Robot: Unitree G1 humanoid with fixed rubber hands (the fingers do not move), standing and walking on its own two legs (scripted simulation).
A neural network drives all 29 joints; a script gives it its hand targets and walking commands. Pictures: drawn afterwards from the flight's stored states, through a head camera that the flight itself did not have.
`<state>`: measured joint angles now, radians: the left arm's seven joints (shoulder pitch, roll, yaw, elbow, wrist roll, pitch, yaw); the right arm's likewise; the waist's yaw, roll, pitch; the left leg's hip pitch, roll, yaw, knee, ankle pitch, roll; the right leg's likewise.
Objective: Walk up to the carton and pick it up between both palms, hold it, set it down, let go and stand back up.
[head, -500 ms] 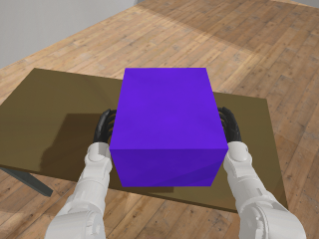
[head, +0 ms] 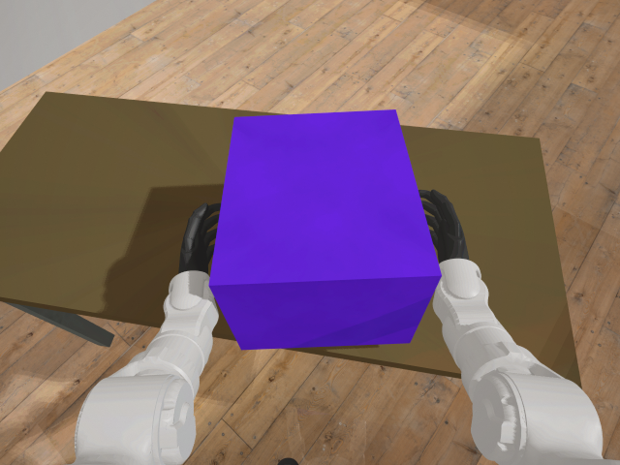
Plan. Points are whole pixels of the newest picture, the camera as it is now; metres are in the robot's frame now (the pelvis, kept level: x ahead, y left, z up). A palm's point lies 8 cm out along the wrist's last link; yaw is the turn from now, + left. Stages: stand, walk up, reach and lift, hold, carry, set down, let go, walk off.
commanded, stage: set down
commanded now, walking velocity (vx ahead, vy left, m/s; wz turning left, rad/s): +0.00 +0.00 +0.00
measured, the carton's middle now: (320, 227) +0.47 +0.04 -0.05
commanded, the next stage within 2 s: none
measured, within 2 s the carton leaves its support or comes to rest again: rests again in 0.48 s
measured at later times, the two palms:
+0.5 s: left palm (199, 267) +0.39 +0.21 -0.04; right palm (445, 250) +0.42 -0.14 -0.03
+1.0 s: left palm (200, 267) +0.39 +0.21 -0.05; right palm (443, 252) +0.42 -0.14 -0.04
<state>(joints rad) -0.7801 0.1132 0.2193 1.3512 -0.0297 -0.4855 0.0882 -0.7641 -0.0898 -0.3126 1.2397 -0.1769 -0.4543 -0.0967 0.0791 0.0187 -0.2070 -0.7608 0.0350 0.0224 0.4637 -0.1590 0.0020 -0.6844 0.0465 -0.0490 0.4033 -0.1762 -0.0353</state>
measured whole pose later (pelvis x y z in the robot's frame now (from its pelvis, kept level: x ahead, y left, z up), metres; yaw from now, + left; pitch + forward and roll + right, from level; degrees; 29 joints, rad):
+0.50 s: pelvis -0.02 +0.01 -0.03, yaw -2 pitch +29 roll -2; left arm -0.93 0.13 0.16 1.58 -0.17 -0.63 0.08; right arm -0.97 -0.17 -0.29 1.54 -0.10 -0.57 -0.07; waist 0.09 0.03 -0.25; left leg -1.00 0.05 0.04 0.78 -0.29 0.02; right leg -0.93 0.04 -0.04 0.73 -0.30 -0.02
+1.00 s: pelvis -0.03 +0.02 -0.04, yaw -3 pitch +31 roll -3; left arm -0.98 0.14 0.14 1.64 -0.18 -0.65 0.10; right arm -1.02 -0.21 -0.26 1.59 -0.08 -0.56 -0.02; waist 0.09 0.03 -0.25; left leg -1.05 0.05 0.05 0.79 -0.28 0.04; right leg -0.98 0.04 -0.03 0.73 -0.29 -0.01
